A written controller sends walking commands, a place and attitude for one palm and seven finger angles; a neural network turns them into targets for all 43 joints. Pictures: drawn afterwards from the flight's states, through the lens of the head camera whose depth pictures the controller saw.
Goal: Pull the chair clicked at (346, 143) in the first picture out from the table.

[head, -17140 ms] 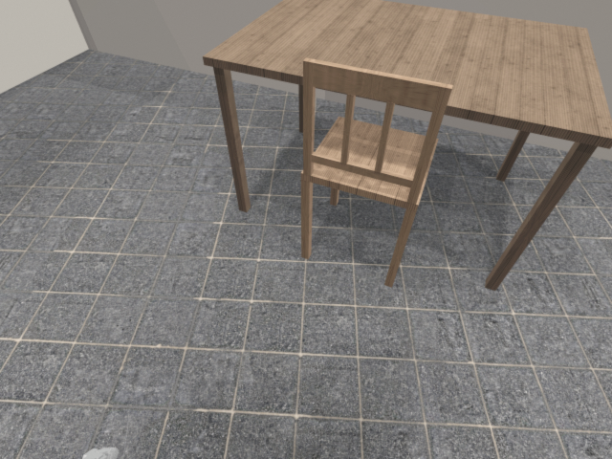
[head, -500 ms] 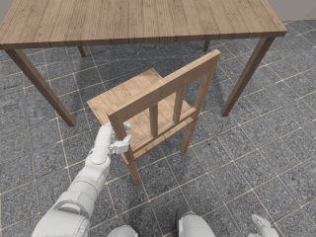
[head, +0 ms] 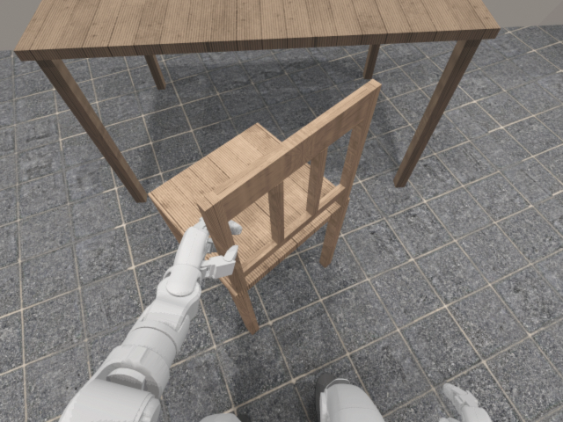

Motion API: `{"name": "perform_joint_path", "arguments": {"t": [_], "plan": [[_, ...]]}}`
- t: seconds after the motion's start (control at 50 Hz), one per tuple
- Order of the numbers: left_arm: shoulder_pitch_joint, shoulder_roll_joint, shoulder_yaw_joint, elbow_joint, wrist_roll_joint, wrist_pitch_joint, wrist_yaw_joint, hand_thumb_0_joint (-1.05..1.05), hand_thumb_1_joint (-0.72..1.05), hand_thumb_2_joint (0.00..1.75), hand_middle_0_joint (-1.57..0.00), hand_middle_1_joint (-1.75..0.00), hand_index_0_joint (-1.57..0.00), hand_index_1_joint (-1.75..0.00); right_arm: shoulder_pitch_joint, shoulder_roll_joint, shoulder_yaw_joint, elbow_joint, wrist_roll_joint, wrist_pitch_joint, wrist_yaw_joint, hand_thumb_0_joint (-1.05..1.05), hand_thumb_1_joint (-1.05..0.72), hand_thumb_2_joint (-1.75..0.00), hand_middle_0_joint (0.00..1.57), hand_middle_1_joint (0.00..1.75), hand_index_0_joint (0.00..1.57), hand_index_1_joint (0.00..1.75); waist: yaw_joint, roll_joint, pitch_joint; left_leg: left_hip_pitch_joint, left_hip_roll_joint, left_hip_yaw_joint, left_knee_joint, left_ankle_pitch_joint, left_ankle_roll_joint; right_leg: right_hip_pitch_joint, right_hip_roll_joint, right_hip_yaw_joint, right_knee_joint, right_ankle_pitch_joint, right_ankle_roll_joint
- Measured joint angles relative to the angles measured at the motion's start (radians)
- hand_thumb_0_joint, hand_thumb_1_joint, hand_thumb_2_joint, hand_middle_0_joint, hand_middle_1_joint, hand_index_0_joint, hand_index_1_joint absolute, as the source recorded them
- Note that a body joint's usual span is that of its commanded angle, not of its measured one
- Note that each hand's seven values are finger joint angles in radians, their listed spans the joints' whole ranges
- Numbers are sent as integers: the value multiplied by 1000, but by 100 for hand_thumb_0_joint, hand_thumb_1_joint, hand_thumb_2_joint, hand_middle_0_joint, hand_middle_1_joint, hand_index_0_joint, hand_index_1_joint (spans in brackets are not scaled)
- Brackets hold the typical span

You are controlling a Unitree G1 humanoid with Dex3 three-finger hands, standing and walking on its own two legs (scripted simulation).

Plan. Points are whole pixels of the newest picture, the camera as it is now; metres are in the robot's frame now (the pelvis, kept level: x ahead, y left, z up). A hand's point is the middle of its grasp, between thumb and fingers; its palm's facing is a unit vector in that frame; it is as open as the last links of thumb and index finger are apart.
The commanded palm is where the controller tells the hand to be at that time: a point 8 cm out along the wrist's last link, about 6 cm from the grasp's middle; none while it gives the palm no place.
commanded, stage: step backward, pulling the chair out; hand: left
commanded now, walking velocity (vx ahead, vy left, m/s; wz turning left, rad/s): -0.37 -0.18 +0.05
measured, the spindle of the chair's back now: (276, 213) +0.47 +0.01 -0.11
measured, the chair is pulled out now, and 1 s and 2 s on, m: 0.35 0.55 0.55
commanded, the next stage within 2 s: stop walking, hand still on the chair in 0.34 s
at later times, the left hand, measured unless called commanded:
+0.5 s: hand (213, 345) +0.22 +0.10 -0.06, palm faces -0.15 -0.96 -0.23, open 6.0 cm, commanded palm +0.21 +0.15 -0.04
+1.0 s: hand (197, 401) +0.15 +0.12 -0.05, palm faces -0.07 -0.97 -0.25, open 6.0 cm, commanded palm +0.14 +0.16 -0.04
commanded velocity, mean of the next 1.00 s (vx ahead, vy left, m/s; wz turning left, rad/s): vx -0.08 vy -0.03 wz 0.02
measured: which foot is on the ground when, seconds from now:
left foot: down 0.00-0.16, up 0.18-0.40, down 0.42-1.00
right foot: up 0.00-0.10, down 0.12-0.44, up 0.46-0.60, down 0.62-1.00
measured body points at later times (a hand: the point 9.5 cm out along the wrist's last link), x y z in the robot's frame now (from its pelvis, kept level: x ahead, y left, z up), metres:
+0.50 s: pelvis -0.12 +0.01 +0.00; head -0.05 +0.00 +0.44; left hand +0.23 +0.15 -0.04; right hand -0.02 -0.26 -0.12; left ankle -0.16 +0.13 -0.73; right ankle -0.03 -0.12 -0.71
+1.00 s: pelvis -0.14 +0.00 +0.01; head -0.11 -0.02 +0.46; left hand +0.15 +0.17 -0.04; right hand -0.01 -0.26 -0.12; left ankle -0.16 +0.13 -0.73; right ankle -0.10 -0.12 -0.73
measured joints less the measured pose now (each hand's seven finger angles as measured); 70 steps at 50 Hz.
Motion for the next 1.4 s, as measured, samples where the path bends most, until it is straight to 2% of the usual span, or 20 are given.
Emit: {"name": "perform_joint_path", "arguments": {"t": [0.04,0.06,0.12,0.14,0.18,0.24,0.28,0.36,0.42,0.44,0.48,0.52,0.54,0.58,0.62,0.64,0.7,0.78,1.02,1.4], "plan": [[11,-3,-6,3,5,-5,-4,2,65,76,-13,-120,-41,-137,14,7,-5,-5,-8,1,7,1,-90,-90,20,30,20,30,4,26,5,-3,19,-9,-1,2,-1,7,25,1,105,-121,-8],[13,-7,-3,14,4,-12,-5,2,65,76,-12,-120,-41,-137,19,13,-5,-1,-8,-1,15,1,-90,-90,20,30,20,30,8,39,10,-1,30,-17,-1,7,-4,34,37,-3,104,-132,-12],[8,3,1,51,12,-33,-19,2,64,77,-14,-121,-42,-136,39,42,8,19,-5,-6,38,1,-90,-90,20,30,20,30,29,38,7,-11,42,-24,24,10,-22,146,45,-3,-24,5,-21],[1,9,5,63,12,-41,-22,2,63,77,-15,-121,-43,-136,33,48,14,27,-4,-5,40,1,-90,-90,20,30,20,30,35,44,10,-23,52,-26,41,7,-30,156,56,-5,-51,-15,-25],[-14,14,23,82,1,-55,-19,2,63,78,-15,-121,-44,-135,6,49,18,39,4,-3,38,1,-90,-90,20,30,20,30,25,68,25,-57,69,-37,83,-10,-36,143,75,-15,-60,-12,-35],[-39,8,48,99,-7,-47,-11,3,63,78,-15,-120,-44,-134,-22,40,13,52,17,-7,24,1,-90,-90,21,30,20,30,5,62,28,-131,19,-63,263,-173,-30,106,54,-16,-72,30,-41],[-48,0,54,97,-10,-28,-4,3,64,77,-14,-120,-44,-134,-30,27,14,51,20,-10,16,1,-90,-90,21,30,20,30,-2,46,24,-141,-9,-62,326,-217,-31,86,31,-10,-84,57,-37],[-44,-17,43,79,-10,5,3,4,65,77,-12,-120,-42,-134,-20,-4,18,34,22,-15,4,1,-90,-90,21,30,20,30,-17,24,-7,-67,-17,-35,230,-207,-27,48,-4,-7,-107,102,-18],[-35,-30,16,60,-9,15,-4,3,65,77,-11,-122,-41,-134,1,-26,14,20,20,-19,-7,1,-90,-90,20,30,20,30,-23,24,-37,39,10,4,21,-85,-5,12,-14,-16,-103,126,1],[-34,-25,7,53,-8,14,-7,3,65,77,-11,-122,-41,-134,1,-19,10,22,18,-16,-10,1,-90,-90,20,30,20,30,-18,1,-31,48,-3,20,-2,-47,7,4,-28,-5,-91,119,7],[-8,-19,-10,21,-8,24,-12,3,65,77,-10,-123,-41,-133,14,-9,4,6,6,-6,-11,1,-90,-90,20,30,20,30,-1,-4,-24,53,-2,40,-5,-38,17,-26,-17,10,38,-37,10],[31,-20,-18,-25,-6,38,-20,4,65,77,-10,-123,-41,-133,32,5,-4,-4,1,-6,-6,1,-90,-90,20,30,20,30,-2,32,-12,59,24,29,-7,-38,18,-25,22,9,212,-160,1],[46,-23,-21,-40,-2,44,-19,5,65,77,-11,-122,-41,-134,42,14,-5,-3,3,-8,3,1,-90,-90,20,30,19,30,-1,48,-6,65,36,20,-9,-36,16,8,36,-1,215,-185,-6],[77,-23,-27,-67,3,51,-25,6,65,77,-11,-122,-43,-136,68,32,4,3,7,-11,22,1,-90,-90,20,30,19,30,13,60,-6,70,51,11,-2,-35,7,107,47,-23,84,-144,-16],[113,-5,-41,-96,8,46,-39,6,63,78,-13,-123,-43,-136,93,55,25,8,7,-14,35,1,-90,-90,20,30,20,30,34,34,-27,57,39,21,27,-49,-2,201,32,-17,-58,-42,-24],[127,-1,-37,-105,9,38,-37,6,63,78,-13,-124,-43,-136,84,58,33,17,7,-14,37,1,-90,-90,20,30,20,30,40,41,-25,53,46,25,41,-57,-5,209,39,-13,-75,-43,-23],[157,0,-18,-106,-3,27,-31,7,63,80,-13,-123,-43,-137,56,65,40,30,12,-14,31,1,-90,-90,21,30,20,30,24,69,-22,56,57,23,26,-38,-17,202,49,-16,-70,-41,-18],[192,-7,3,-99,-19,32,-19,8,63,80,-13,-122,-44,-137,40,62,41,35,12,-13,18,1,-90,-90,21,30,20,30,14,66,-47,70,48,25,-13,-14,-13,202,42,-15,-75,-35,-21],[256,-21,-16,-111,-9,44,-1,9,63,80,-13,-122,-45,-137,13,2,11,14,8,-9,-7,1,-90,-90,20,30,20,30,24,48,-101,103,41,36,-54,-3,-9,223,38,-4,-98,-31,-15],[299,-19,-53,-183,-4,57,-5,8,62,79,-13,-125,-46,-136,2,60,46,-7,0,3,-1,1,-90,-90,21,30,20,30,35,31,-102,116,26,45,-57,-15,4,230,23,5,-93,-43,0]]}}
